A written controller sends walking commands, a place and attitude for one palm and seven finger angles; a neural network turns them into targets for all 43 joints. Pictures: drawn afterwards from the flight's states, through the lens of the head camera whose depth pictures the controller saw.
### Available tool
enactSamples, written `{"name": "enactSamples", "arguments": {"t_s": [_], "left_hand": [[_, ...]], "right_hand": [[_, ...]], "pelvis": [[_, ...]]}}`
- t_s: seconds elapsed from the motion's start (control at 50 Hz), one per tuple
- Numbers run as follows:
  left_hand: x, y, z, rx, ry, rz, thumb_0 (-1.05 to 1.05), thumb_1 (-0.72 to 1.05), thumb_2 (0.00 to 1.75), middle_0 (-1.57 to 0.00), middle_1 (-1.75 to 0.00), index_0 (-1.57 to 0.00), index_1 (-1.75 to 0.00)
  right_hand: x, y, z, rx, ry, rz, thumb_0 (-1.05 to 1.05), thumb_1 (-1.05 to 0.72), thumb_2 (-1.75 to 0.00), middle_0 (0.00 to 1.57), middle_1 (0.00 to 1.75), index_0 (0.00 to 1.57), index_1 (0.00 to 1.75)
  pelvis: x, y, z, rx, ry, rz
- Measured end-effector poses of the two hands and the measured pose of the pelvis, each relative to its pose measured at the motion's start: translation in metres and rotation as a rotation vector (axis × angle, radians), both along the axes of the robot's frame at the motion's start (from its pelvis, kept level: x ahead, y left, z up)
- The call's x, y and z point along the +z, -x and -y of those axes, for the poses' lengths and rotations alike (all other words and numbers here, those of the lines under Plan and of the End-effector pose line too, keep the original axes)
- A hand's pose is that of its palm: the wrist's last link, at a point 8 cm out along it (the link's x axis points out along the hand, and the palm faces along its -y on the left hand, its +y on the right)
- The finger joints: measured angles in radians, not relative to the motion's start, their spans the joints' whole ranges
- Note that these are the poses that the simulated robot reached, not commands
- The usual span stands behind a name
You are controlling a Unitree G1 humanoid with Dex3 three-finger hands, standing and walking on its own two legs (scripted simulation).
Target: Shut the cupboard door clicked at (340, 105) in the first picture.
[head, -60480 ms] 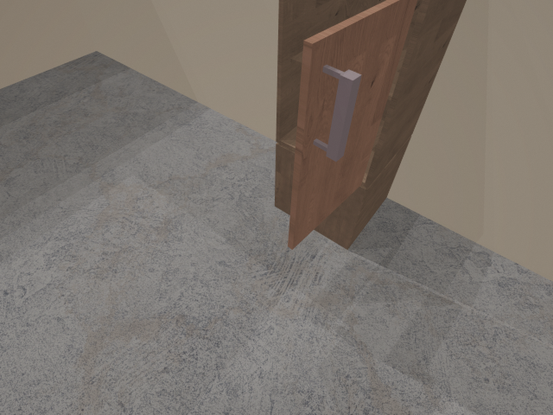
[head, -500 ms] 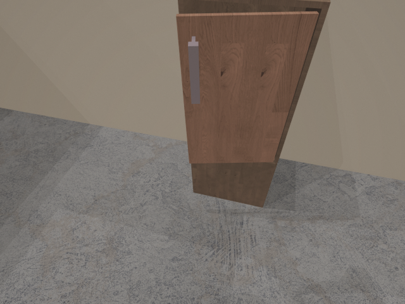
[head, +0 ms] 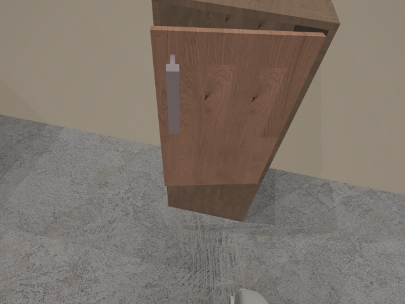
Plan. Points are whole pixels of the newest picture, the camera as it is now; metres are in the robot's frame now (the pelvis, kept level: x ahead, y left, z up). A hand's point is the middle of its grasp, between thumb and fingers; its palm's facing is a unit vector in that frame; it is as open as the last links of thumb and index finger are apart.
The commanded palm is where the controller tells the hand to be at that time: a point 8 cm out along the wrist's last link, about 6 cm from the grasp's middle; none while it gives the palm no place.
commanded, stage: take the last steps up to it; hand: left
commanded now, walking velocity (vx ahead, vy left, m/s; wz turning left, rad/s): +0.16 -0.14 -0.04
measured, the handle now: (173, 96) +0.53 +0.10 +0.10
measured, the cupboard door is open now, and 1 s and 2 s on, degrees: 15 15 15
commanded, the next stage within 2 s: come to a stop and stand still in 0.02 s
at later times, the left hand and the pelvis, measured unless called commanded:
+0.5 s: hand (150, 284) +0.19 +0.12 -0.17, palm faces +0.04 -0.97 -0.23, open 7.3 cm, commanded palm none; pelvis +0.09 -0.06 +0.00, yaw +1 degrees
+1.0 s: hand out of the picture +0.02 +0.20 -0.18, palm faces +0.04 -0.98 -0.21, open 7.4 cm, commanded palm none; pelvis +0.03 +0.01 -0.01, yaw -1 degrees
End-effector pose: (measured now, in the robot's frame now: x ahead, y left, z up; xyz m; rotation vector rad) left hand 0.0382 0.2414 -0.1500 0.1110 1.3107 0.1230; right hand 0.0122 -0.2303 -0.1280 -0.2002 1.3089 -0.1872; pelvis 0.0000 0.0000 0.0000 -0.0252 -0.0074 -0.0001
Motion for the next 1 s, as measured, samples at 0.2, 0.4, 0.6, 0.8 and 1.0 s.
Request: {"name": "enactSamples", "arguments": {"t_s": [0.2,0.4,0.6,0.8,1.0], "left_hand": [[0.01,-0.134,0.048,-0.107,-0.07,0.12,0.0,0.91,0.9,-0.2,-0.29,-0.19,-0.3],[0.015,-0.157,0.094,-0.055,-0.067,0.131,-0.01,0.92,0.9,-0.2,-0.3,-0.2,-0.3],[0.005,-0.108,0.038,0.016,-0.095,0.097,0.0,0.91,0.9,-0.2,-0.3,-0.2,-0.3],[-0.01,-0.036,-0.013,0.079,-0.058,-0.032,0.0,0.91,0.9,-0.2,-0.29,-0.19,-0.3],[-0.002,0.018,-0.008,0.041,-0.057,-0.131,0.0,0.91,0.9,-0.2,-0.29,-0.19,-0.3]], "right_hand": [[-0.025,0.001,0.044,-0.136,-0.074,-0.176,0.0,-0.9,-0.9,0.2,0.3,0.2,0.3],[-0.028,-0.089,0.087,-0.073,-0.045,-0.113,0.0,-0.91,-0.9,0.19,0.3,0.2,0.3],[-0.004,-0.167,0.067,0.055,0.01,0.119,0.0,-0.91,-0.9,0.19,0.3,0.2,0.3],[0.005,-0.124,0.002,0.096,0.022,0.102,0.0,-0.91,-0.9,0.2,0.3,0.2,0.3],[-0.016,-0.067,-0.02,0.002,-0.048,0.033,0.0,-0.91,-0.9,0.2,0.3,0.2,0.3]], "pelvis": [[-0.013,-0.076,0.053,-0.021,-0.039,-0.007],[-0.006,-0.097,0.07,-0.004,-0.05,-0.006],[-0.009,-0.076,0.042,0.02,-0.03,-0.011],[-0.006,-0.056,0.001,0.013,-0.007,0.016],[-0.006,-0.035,-0.015,-0.02,-0.036,-0.004]]}}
